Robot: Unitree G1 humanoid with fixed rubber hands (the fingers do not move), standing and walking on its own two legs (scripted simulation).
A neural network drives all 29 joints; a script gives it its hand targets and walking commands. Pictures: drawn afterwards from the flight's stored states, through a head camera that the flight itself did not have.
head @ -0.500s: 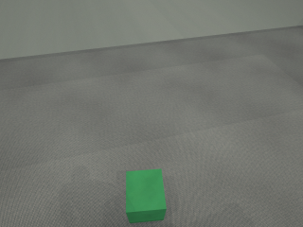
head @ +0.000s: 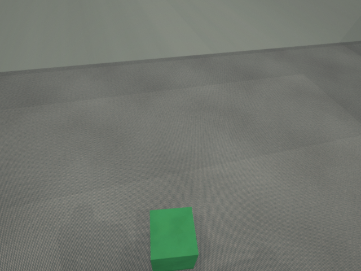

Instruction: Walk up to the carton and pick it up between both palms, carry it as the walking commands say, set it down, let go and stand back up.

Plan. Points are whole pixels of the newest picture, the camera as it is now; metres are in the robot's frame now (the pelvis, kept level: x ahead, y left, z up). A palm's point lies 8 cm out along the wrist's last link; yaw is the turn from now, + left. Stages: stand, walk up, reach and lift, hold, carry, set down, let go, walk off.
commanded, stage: walk up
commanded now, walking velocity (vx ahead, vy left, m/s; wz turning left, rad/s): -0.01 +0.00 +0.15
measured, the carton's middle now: (172, 240) +0.40 +0.00 -0.66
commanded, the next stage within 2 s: stand in 0.88 s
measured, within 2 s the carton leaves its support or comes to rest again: neither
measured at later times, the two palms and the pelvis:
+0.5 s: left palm out of the picture -0.04 +0.20 -0.16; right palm out of the picture +0.01 -0.22 -0.15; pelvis -0.01 -0.01 -0.01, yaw +4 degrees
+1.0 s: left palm out of the picture -0.03 +0.22 -0.16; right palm out of the picture +0.01 -0.21 -0.15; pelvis +0.00 +0.00 -0.01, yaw +6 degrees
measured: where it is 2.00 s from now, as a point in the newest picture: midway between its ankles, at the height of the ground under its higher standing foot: outside the picture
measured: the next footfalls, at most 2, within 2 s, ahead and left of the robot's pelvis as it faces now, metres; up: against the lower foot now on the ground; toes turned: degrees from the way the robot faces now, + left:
none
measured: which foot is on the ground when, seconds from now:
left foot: down 0.00-1.00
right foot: down 0.00-1.00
